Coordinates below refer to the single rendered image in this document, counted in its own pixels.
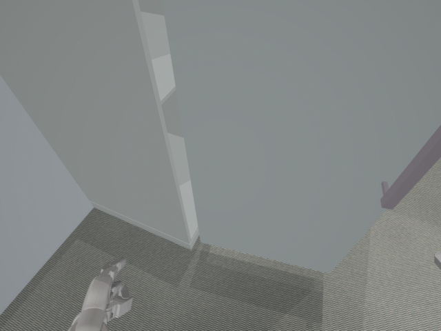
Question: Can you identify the left robot forearm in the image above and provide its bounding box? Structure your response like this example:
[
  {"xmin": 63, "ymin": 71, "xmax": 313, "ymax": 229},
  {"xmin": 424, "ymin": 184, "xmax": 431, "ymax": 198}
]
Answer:
[{"xmin": 68, "ymin": 308, "xmax": 107, "ymax": 331}]

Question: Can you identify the handle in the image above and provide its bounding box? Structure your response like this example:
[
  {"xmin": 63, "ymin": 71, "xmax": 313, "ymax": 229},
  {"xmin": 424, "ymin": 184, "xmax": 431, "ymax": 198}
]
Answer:
[{"xmin": 380, "ymin": 125, "xmax": 441, "ymax": 210}]

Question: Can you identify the robot left hand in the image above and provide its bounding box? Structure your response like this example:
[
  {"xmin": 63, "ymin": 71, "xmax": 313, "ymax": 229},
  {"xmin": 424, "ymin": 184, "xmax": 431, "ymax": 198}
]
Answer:
[{"xmin": 81, "ymin": 257, "xmax": 133, "ymax": 322}]

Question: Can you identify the fridge door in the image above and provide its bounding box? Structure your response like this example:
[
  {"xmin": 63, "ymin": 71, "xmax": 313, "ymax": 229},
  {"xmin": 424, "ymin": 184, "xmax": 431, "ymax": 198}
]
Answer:
[{"xmin": 162, "ymin": 0, "xmax": 441, "ymax": 274}]

